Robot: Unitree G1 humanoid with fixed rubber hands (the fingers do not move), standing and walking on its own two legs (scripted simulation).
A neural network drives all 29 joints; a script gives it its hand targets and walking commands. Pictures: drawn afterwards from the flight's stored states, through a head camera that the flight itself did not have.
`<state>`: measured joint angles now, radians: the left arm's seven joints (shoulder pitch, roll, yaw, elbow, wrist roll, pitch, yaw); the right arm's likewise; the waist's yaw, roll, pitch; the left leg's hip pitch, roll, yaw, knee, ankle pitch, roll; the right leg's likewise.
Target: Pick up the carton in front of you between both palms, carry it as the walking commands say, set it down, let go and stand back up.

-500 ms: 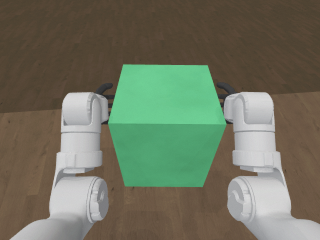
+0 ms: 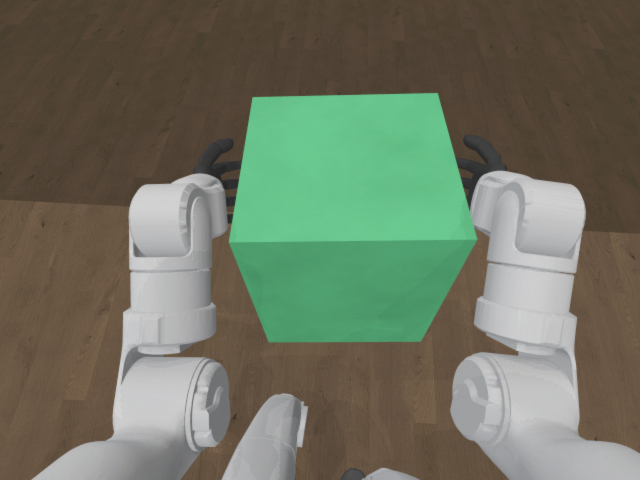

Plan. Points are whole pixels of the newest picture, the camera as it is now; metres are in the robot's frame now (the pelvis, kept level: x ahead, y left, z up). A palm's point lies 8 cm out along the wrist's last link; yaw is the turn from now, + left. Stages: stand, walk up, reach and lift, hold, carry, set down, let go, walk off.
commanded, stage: carry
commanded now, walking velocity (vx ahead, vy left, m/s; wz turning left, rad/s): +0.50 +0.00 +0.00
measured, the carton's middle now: (344, 230) +0.39 +0.05 +0.06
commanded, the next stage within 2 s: none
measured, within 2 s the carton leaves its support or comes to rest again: neither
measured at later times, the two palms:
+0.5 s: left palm out of the picture +0.73 +0.13 +0.23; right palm out of the picture +0.69 -0.16 +0.23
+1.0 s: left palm out of the picture +1.03 +0.16 +0.27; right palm out of the picture +1.04 -0.14 +0.27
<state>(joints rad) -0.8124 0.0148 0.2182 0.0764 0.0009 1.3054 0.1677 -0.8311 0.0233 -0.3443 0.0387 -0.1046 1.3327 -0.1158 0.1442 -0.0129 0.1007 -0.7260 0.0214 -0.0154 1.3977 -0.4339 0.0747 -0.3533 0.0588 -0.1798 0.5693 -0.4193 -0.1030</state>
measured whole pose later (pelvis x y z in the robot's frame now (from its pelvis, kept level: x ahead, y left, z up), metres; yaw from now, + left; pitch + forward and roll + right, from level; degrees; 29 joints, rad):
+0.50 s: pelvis +0.33 +0.04 +0.06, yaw -2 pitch +4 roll +0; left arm -0.87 0.00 0.32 0.05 0.10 1.36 0.12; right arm -0.86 -0.01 -0.26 0.09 -0.02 1.32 -0.16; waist -0.12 0.00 0.02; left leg -0.25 0.01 0.13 0.47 -0.44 0.05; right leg -0.76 -0.05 -0.04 1.04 -0.40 -0.04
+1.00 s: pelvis +0.66 +0.00 +0.09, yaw -1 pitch +4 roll +1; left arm -0.86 0.01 0.26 0.10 0.03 1.32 0.16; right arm -0.86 0.00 -0.30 0.07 -0.09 1.34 -0.13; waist 0.05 -0.02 -0.03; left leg -0.67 0.03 0.14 0.75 -0.35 0.06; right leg -0.13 -0.05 -0.13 0.48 -0.56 0.01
